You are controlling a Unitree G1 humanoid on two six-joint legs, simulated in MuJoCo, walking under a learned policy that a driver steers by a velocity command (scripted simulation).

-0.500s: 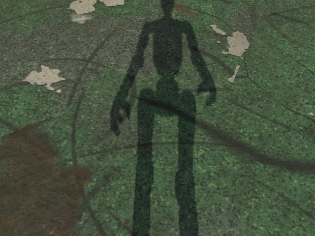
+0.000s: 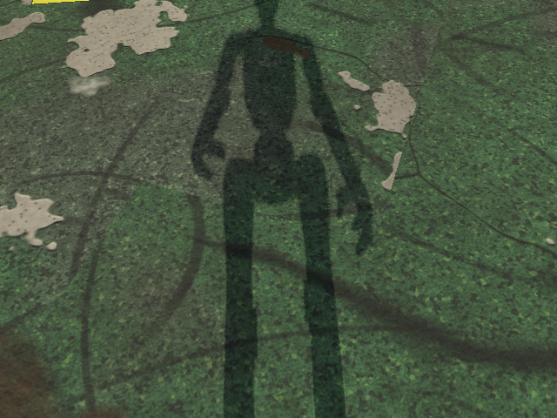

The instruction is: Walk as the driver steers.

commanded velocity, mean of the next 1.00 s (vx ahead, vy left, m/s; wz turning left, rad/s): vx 0.50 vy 0.00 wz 0.37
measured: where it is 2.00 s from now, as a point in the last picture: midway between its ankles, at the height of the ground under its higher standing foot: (204, 278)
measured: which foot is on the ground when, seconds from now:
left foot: up 0.00-0.44, down 0.46-1.00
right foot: down 0.00-0.48, up 0.50-0.98, down 1.00-1.00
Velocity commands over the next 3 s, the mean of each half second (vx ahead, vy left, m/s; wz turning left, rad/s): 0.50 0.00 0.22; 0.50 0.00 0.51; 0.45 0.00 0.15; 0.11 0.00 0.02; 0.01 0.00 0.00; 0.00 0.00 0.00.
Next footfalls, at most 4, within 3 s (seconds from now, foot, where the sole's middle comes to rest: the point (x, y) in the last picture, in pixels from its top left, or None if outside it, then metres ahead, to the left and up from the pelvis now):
0.46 left None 0.40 0.11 -0.77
1.00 right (271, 314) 0.74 0.04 -0.77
1.48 left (161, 279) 0.86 0.34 -0.77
1.86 right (233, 256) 0.93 0.15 -0.77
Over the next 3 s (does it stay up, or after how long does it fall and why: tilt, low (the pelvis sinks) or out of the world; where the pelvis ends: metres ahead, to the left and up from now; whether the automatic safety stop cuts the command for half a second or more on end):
stays up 0.86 0.23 0.01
